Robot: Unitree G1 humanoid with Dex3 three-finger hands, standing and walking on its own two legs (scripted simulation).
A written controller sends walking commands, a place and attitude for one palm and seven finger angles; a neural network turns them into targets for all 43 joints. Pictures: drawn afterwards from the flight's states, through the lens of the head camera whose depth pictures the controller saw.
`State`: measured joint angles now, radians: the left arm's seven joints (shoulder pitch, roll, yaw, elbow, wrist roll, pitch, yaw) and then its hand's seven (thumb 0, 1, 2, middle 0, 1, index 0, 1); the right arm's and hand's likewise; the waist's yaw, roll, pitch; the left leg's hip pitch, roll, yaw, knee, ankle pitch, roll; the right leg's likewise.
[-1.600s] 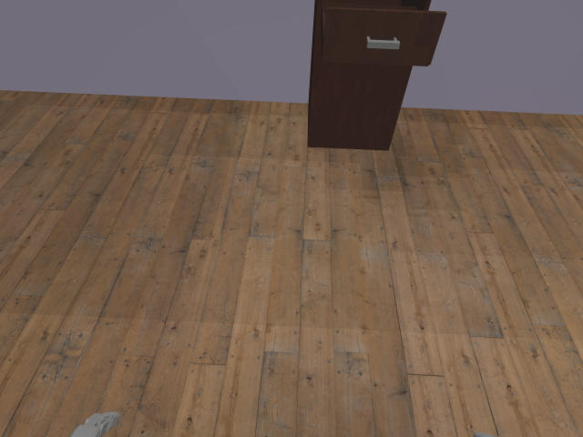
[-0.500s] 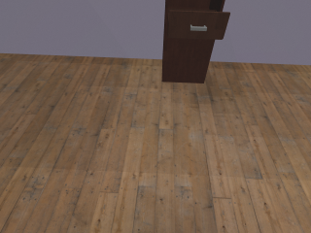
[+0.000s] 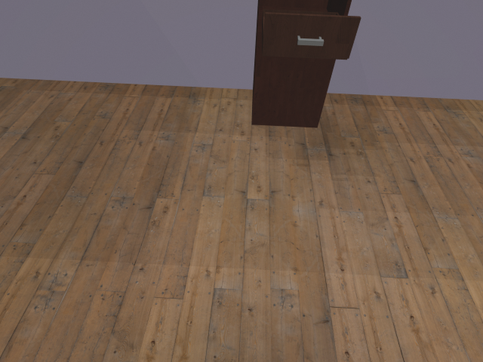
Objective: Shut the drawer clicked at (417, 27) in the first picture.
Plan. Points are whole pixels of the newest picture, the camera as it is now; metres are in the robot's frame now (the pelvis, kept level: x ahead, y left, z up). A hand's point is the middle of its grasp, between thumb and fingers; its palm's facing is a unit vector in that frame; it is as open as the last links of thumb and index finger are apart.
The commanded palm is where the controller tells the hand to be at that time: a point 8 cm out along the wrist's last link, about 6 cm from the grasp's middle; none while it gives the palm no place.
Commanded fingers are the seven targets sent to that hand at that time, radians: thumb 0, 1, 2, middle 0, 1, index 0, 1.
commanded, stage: look at it before walking up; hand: left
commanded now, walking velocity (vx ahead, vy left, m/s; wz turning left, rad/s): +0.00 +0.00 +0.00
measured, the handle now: (309, 40) +1.41 -0.22 -0.06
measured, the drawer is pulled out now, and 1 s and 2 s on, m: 0.29 0.29 0.29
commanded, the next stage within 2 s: walk to a spot facing it in 0.14 s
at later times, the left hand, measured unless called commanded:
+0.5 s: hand out of the picture +0.05 +0.21 -0.18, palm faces -0.08 -0.97 -0.24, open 7.4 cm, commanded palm none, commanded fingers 0.00 0.90 0.90 -0.20 -0.30 -0.20 -0.30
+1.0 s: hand (189, 343) +0.19 +0.12 -0.17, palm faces -0.22 -0.96 -0.17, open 7.4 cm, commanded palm none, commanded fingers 0.00 0.90 0.90 -0.20 -0.30 -0.20 -0.30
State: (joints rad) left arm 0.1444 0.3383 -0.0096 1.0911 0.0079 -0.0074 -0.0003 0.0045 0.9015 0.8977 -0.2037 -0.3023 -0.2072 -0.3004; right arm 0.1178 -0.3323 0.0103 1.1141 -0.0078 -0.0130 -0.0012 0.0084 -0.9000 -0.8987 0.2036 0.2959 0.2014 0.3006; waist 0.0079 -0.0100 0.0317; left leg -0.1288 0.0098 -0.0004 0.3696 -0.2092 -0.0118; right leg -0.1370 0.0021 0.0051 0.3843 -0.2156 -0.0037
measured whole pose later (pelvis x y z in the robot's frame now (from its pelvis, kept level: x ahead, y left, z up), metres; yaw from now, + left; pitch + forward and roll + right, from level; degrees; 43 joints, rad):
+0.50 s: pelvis +0.03 +0.00 -0.01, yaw -6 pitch -1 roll +1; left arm 0.30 0.27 0.02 1.05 0.02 0.04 -0.03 0.00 0.90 0.90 -0.20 -0.30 -0.20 -0.30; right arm 0.22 -0.25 -0.01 1.07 -0.02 -0.01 0.00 0.01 -0.90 -0.90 0.20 0.30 0.20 0.30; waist 0.03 -0.02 0.00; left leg -0.14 0.04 0.10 0.50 -0.35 -0.01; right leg -0.25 0.02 0.05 0.66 -0.42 -0.02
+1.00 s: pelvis +0.19 -0.06 -0.01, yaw -18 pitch +1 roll -1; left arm 0.41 0.15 0.03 1.05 0.02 -0.07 0.00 0.00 0.90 0.90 -0.20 -0.30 -0.21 -0.30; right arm 0.12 -0.20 -0.05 0.95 -0.02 -0.02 0.02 0.01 -0.90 -0.90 0.20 0.30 0.20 0.30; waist 0.04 0.01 0.03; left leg -0.63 0.13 0.05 0.95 -0.17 -0.07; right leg -0.04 0.07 0.04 0.35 -0.31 -0.05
